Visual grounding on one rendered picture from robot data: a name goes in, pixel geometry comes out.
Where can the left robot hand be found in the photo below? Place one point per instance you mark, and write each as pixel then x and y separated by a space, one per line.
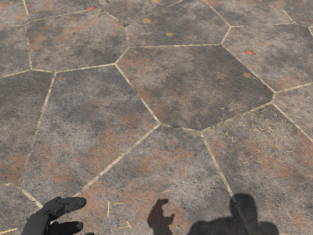
pixel 39 223

